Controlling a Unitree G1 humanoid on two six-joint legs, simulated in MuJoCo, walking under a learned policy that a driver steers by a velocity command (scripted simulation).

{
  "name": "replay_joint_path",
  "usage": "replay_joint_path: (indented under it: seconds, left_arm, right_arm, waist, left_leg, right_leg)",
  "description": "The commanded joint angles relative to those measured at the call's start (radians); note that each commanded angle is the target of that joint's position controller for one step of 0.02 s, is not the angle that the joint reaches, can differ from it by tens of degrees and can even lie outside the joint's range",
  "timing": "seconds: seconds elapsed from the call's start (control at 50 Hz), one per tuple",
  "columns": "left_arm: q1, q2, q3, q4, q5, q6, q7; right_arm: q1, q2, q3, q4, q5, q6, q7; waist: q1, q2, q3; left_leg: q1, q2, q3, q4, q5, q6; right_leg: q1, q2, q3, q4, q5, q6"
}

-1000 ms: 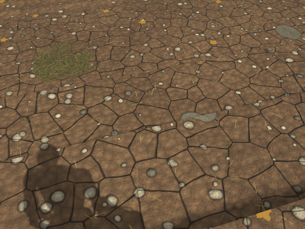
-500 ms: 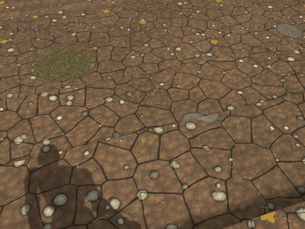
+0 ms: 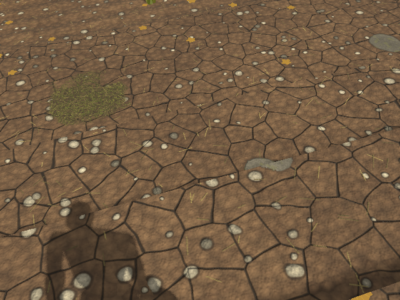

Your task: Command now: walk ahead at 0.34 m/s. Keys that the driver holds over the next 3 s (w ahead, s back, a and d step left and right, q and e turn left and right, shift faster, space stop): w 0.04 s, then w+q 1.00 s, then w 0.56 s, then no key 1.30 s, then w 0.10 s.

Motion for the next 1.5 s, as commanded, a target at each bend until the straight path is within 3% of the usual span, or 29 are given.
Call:
replay_joint_path:
  seconds: [0.02, 0.04, 0.08, 0.14, 0.28, 0.4, 0.42, 0.44, 0.48, 0.52, 0.62, 0.68, 0.72, 0.76, 0.8, 0.9, 0.94, 0.96, 0.98, 1.0, 1.04, 1.08, 1.14, 1.34, 1.42, 1.44, 1.46, 1.48, 1.5]
  left_arm:
    - [0.412, 0.241, 0.056, 0.065, 0.012, -0.018, -0.011]
    - [0.34, 0.183, 0.034, 0.05, 0.025, -0.035, -0.013]
    - [0.185, 0.11, 0.012, -0.008, 0.018, -0.05, -0.015]
    - [0.172, 0.051, -0.012, -0.016, 0.027, -0.043, -0.01]
    - [0.163, 0.169, 0.004, -0.043, 0.043, -0.044, 0.022]
    - [-0.006, 0.186, 0.014, -0.137, 0.024, -0.031, 0.024]
    - [0.03, 0.168, 0.009, -0.125, 0.012, -0.033, 0.016]
    - [0.116, 0.052, -0.016, -0.156, 0.035, -0.061, 0.0]
    - [-0.02, 0.157, 0.014, -0.274, -0.035, -0.123, -0.024]
    - [-0.048, 0.184, 0.036, -0.296, -0.03, -0.085, -0.006]
    - [-0.057, 0.1, 0.02, -0.309, 0.062, -0.035, -0.016]
    - [-0.348, 0.194, 0.045, -0.425, 0.006, -0.065, -0.036]
    - [-0.458, 0.17, 0.032, -0.481, 0.033, -0.087, -0.05]
    - [-0.38, 0.097, 0.014, -0.464, 0.058, -0.091, -0.075]
    - [-0.306, 0.106, 0.02, -0.462, 0.03, -0.063, -0.088]
    - [-0.194, 0.181, 0.05, -0.415, 0.007, -0.041, -0.074]
    - [0.097, 0.212, 0.076, -0.305, 0.012, -0.042, -0.068]
    - [0.267, 0.199, 0.065, -0.25, 0.03, -0.046, -0.073]
    - [0.249, 0.262, 0.067, -0.212, 0.051, -0.047, -0.082]
    - [0.271, 0.316, 0.093, -0.21, 0.034, -0.03, -0.083]
    - [0.192, 0.299, 0.102, -0.203, 0.025, -0.014, -0.065]
    - [0.01, 0.133, 0.036, -0.229, 0.036, -0.048, -0.047]
    - [-0.025, 0.129, 0.015, -0.206, 0.051, -0.057, -0.015]
    - [0.272, 0.165, 0.028, -0.109, 0.001, 0.019, 0.018]
    - [0.197, 0.212, 0.04, -0.132, -0.004, 0.025, 0.009]
    - [0.156, 0.195, 0.032, -0.157, 0.006, 0.015, 0.007]
    - [0.279, 0.057, -0.012, -0.179, 0.028, -0.012, -0.01]
    - [0.229, 0.144, 0.014, -0.172, -0.002, -0.04, -0.024]
    - [0.132, 0.181, 0.03, -0.218, -0.025, -0.049, -0.02]
  right_arm:
    - [-0.125, -0.014, 0.008, -0.13, -0.002, -0.047, 0.007]
    - [-0.145, -0.044, 0.0, -0.14, 0.018, -0.064, 0.008]
    - [-0.142, -0.066, -0.006, -0.129, 0.025, -0.079, 0.018]
    - [-0.139, -0.094, -0.032, -0.111, 0.011, -0.066, 0.028]
    - [-0.362, -0.027, -0.007, -0.239, -0.011, -0.035, 0.057]
    - [0.0, -0.139, -0.076, -0.165, -0.023, -0.029, 0.075]
    - [0.052, -0.191, -0.098, -0.167, -0.01, -0.037, 0.069]
    - [-0.024, -0.259, -0.101, -0.202, -0.002, -0.037, 0.066]
    - [0.006, -0.156, -0.056, -0.23, -0.025, -0.067, 0.089]
    - [-0.175, -0.112, -0.035, -0.286, 0.004, -0.081, 0.086]
    - [-0.15, -0.185, -0.056, -0.326, -0.034, -0.056, 0.014]
    - [0.103, -0.164, -0.051, -0.278, 0.011, -0.078, -0.026]
    - [0.106, -0.148, -0.047, -0.279, 0.011, -0.077, -0.05]
    - [0.012, -0.165, -0.051, -0.306, -0.007, -0.056, -0.049]
    - [-0.011, -0.161, -0.051, -0.322, -0.004, -0.042, -0.037]
    - [0.018, -0.12, -0.048, -0.33, 0.016, -0.003, -0.063]
    - [0.04, -0.09, -0.033, -0.289, -0.005, 0.0, -0.038]
    - [0.114, -0.004, -0.024, -0.236, -0.015, -0.016, -0.013]
    - [0.3, 0.097, 0.002, -0.238, -0.005, -0.037, 0.019]
    - [0.373, 0.031, 0.0, -0.243, 0.036, -0.062, 0.023]
    - [0.108, -0.064, -0.012, -0.337, 0.06, -0.067, -0.019]
    - [-0.087, -0.137, -0.036, -0.365, 0.038, -0.038, -0.035]
    - [-0.166, -0.067, -0.038, -0.392, -0.02, -0.038, -0.013]
    - [-0.501, 0.032, 0.001, -0.503, -0.011, -0.049, 0.083]
    - [-0.242, -0.08, -0.055, -0.44, -0.016, -0.053, 0.081]
    - [-0.028, -0.171, -0.086, -0.387, -0.029, -0.048, 0.063]
    - [0.016, -0.249, -0.089, -0.365, -0.029, -0.053, 0.061]
    - [0.059, -0.173, -0.077, -0.346, -0.024, -0.047, 0.059]
    - [-0.056, -0.14, -0.064, -0.35, -0.028, -0.045, 0.056]
  waist:
    - [0.163, -0.38, 0.01]
    - [0.12, -0.264, 0.063]
    - [0.065, -0.133, 0.146]
    - [0.041, -0.147, 0.127]
    - [0.048, -0.137, 0.117]
    - [-0.178, -0.118, -0.005]
    - [-0.212, -0.02, 0.015]
    - [-0.08, 0.315, -0.016]
    - [-0.071, 0.151, -0.093]
    - [0.038, -0.063, 0.027]
    - [0.044, -0.014, -0.033]
    - [-0.076, -0.016, 0.033]
    - [-0.092, -0.004, 0.077]
    - [-0.07, 0.032, 0.03]
    - [-0.042, 0.074, 0.013]
    - [-0.015, 0.086, 0.029]
    - [0.104, 0.004, -0.051]
    - [0.148, -0.1, -0.101]
    - [0.005, -0.475, -0.116]
    - [-0.01, -0.612, -0.205]
    - [0.009, -0.257, -0.198]
    - [-0.013, -0.141, 0.025]
    - [-0.029, -0.237, 0.122]
    - [0.095, -0.071, 0.134]
    - [-0.085, -0.139, -0.058]
    - [-0.17, -0.079, -0.196]
    - [-0.088, 0.164, -0.372]
    - [-0.136, 0.141, -0.385]
    - [-0.103, 0.122, -0.178]
  left_leg:
    - [-0.605, -0.093, 0.026, 0.454, -0.086, 0.034]
    - [-0.68, -0.044, -0.08, 0.643, -0.098, 0.053]
    - [-0.719, 0.03, -0.11, 0.706, 0.09, 0.088]
    - [-0.613, 0.059, -0.098, 0.534, 0.253, 0.08]
    - [-0.377, 0.008, 0.055, 0.217, 0.441, 0.036]
    - [0.065, -0.131, 0.195, 0.246, 0.203, 0.15]
    - [0.213, -0.075, 0.051, 0.004, 0.224, 0.218]
    - [0.331, 0.161, -0.436, -0.062, 0.443, 0.366]
    - [0.265, 0.281, -0.756, -0.251, 0.515, 0.493]
    - [-0.001, 0.25, -0.61, -0.224, 0.389, 0.392]
    - [-0.26, 0.111, -0.328, -0.177, 0.586, 0.304]
    - [0.114, 0.155, -0.48, -0.122, 0.244, 0.296]
    - [0.061, 0.096, -0.44, -0.097, 0.09, 0.263]
    - [-0.252, 0.018, -0.317, -0.036, 0.045, 0.209]
    - [-0.391, 0.0, -0.301, 0.023, -0.027, 0.177]
    - [-0.069, -0.016, -0.371, 0.405, -0.039, 0.093]
    - [-0.17, -0.084, -0.261, 0.802, -0.006, 0.033]
    - [-0.48, -0.178, -0.286, 1.207, -0.445, -0.009]
    - [-0.784, -0.138, -0.258, 1.46, -0.463, -0.008]
    - [-0.92, -0.104, -0.237, 1.595, -0.354, -0.037]
    - [-0.992, 0.002, -0.13, 1.477, 0.001, 0.008]
    - [-0.915, 0.069, -0.221, 1.212, 0.17, 0.057]
    - [-0.636, 0.03, -0.148, 0.666, 0.361, 0.022]
    - [-0.637, -0.016, 0.039, 0.056, 0.38, 0.062]
    - [-0.047, -0.106, 0.092, -0.052, 0.372, 0.142]
    - [0.304, 0.063, -0.112, -0.01, 0.482, 0.215]
    - [0.593, 0.361, -0.619, -0.103, 0.449, 0.399]
    - [0.579, 0.356, -0.718, -0.204, 0.287, 0.406]
    - [0.428, 0.316, -0.554, -0.231, 0.324, 0.353]
  right_leg:
    - [0.459, -0.352, 0.7, -0.396, -0.181, -0.182]
    - [0.381, -0.416, 0.827, -0.438, -0.304, -0.232]
    - [0.299, -0.34, 0.555, -0.423, -0.192, -0.158]
    - [0.263, -0.218, 0.22, -0.406, 0.219, -0.061]
    - [0.087, -0.187, -0.029, -0.446, 0.489, -0.075]
    - [-0.005, -0.182, -0.152, 0.19, 1.12, -0.063]
    - [-0.144, -0.139, -0.111, 0.505, 0.837, -0.026]
    - [-0.425, 0.034, -0.066, 0.955, -0.167, 0.021]
    - [-0.6, 0.039, 0.19, 1.021, -0.191, 0.004]
    - [-0.535, -0.074, 0.213, 0.796, -0.084, 0.03]
    - [-0.238, -0.093, 0.132, 0.441, 0.264, 0.076]
    - [-0.717, -0.098, 0.225, 0.309, 0.368, 0.049]
    - [-0.691, -0.082, 0.227, 0.045, 0.521, 0.049]
    - [-0.3, -0.016, 0.139, 0.0, 0.814, 0.037]
    - [-0.102, 0.003, 0.138, 0.041, 0.828, 0.031]
    - [-0.091, -0.128, 0.224, -0.269, 0.815, 0.061]
    - [0.262, -0.143, 0.137, -0.317, 0.868, 0.074]
    - [0.541, -0.236, 0.278, -0.135, 0.88, 0.033]
    - [0.691, -0.263, 0.237, 0.174, 1.396, 0.114]
    - [0.707, -0.375, 0.436, 0.115, 1.262, 0.041]
    - [0.474, -0.495, 0.666, -0.212, 0.212, -0.127]
    - [0.132, -0.443, 0.594, -0.225, 0.246, -0.142]
    - [-0.152, -0.199, 0.195, -0.328, 0.366, -0.066]
    - [0.331, -0.272, 0.136, -0.306, 0.644, -0.097]
    - [0.227, -0.213, 0.054, 0.022, 1.103, -0.068]
    - [-0.014, -0.157, 0.02, 0.334, 0.818, -0.028]
    - [-0.33, 0.024, 0.069, 0.727, -0.161, 0.014]
    - [-0.447, 0.014, 0.204, 0.821, -0.227, 0.01]
    - [-0.53, -0.032, 0.166, 0.808, -0.161, 0.011]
